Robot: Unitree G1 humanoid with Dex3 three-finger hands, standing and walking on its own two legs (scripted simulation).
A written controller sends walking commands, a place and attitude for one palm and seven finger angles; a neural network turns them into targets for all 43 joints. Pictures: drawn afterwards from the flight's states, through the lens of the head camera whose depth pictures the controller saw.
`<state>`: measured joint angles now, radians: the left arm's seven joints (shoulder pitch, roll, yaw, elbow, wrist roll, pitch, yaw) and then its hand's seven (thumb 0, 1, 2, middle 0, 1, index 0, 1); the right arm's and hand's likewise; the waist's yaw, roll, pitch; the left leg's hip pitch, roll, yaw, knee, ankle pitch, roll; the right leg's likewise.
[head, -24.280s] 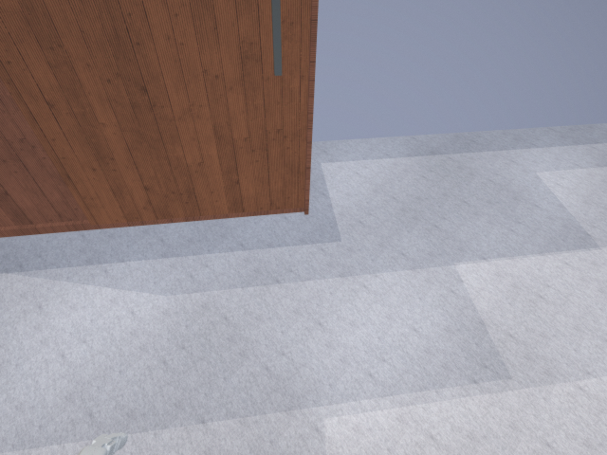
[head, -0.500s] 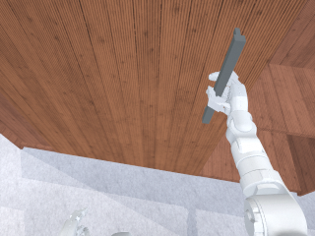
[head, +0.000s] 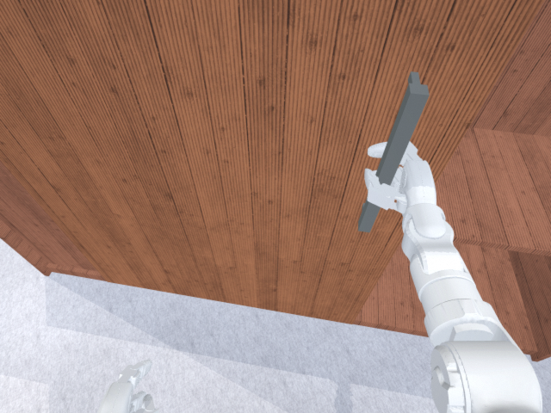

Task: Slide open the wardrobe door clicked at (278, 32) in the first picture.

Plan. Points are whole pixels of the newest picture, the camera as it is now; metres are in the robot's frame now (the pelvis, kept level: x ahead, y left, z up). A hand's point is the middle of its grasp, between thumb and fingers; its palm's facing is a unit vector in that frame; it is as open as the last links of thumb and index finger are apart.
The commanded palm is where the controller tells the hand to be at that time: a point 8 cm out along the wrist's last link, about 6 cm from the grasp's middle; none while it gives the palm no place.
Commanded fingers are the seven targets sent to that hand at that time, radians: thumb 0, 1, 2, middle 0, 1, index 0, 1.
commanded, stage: loosen the grip on the handle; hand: right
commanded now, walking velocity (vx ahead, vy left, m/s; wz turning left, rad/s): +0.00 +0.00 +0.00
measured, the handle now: (384, 165) +0.48 -0.14 +0.09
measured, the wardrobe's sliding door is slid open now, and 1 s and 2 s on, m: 0.63 0.63 0.63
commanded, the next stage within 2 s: slip the hand off the handle in 0.52 s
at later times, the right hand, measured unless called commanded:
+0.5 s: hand (373, 190) +0.43 -0.11 +0.09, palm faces +0.05 +0.99 -0.11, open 14.1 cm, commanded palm +0.39 -0.16 +0.09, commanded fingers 0.00 0.55 -0.20 0.25 1.15 0.25 1.15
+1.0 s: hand (404, 196) +0.42 -0.16 +0.09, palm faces +0.06 +0.99 -0.12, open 14.7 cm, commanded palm +0.39 -0.20 +0.09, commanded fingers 0.00 0.55 -0.20 0.25 1.15 0.25 1.15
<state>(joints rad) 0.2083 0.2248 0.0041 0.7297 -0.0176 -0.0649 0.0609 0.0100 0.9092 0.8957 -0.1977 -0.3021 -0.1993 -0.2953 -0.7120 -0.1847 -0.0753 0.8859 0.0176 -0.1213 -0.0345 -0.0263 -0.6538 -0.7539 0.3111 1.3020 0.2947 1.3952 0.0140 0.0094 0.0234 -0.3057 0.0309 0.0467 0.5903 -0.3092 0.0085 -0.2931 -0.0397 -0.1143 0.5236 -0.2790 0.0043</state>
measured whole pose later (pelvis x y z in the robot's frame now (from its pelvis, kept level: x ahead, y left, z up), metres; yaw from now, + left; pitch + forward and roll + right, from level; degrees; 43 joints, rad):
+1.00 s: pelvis -0.03 -0.01 -0.01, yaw -1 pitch +7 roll +0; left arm 0.34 0.25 0.00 0.67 -0.02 -0.07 0.00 0.01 0.91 0.90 -0.20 -0.30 -0.20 -0.30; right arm -0.74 -0.25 -0.16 0.98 0.03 -0.22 0.01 -0.01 0.55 -0.20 0.25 1.15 0.26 1.15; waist 0.06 -0.01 -0.07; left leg -0.45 0.03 0.03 0.65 -0.32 -0.01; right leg -0.49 -0.03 -0.08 0.65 -0.29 -0.02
